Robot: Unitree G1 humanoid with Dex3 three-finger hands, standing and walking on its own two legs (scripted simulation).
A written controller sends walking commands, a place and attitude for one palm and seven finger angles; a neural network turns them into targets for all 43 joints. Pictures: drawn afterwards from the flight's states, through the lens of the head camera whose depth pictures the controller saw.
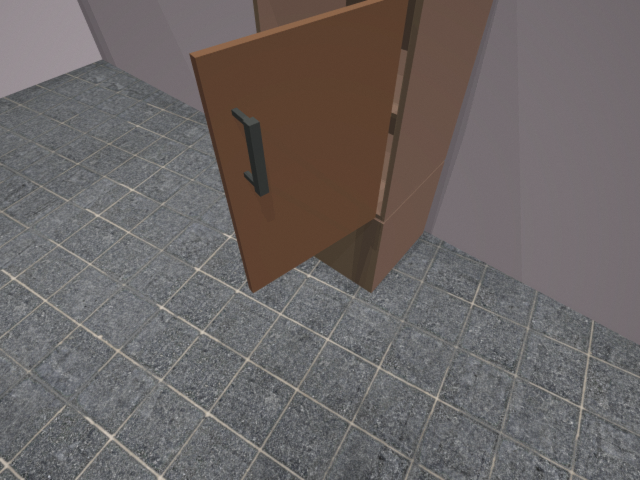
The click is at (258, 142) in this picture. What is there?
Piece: cupboard door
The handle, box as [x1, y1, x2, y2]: [231, 107, 268, 196]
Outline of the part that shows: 236,107 231,110 232,114 244,125 252,171 251,174 248,171 244,172 244,176 254,186 255,191 260,196 268,192 268,186 259,122 253,117 249,118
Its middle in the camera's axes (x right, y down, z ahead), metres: -0.12 -0.14 +0.65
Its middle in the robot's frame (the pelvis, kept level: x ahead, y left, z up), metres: +0.59 +0.15 +0.07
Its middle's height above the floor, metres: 0.86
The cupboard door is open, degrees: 78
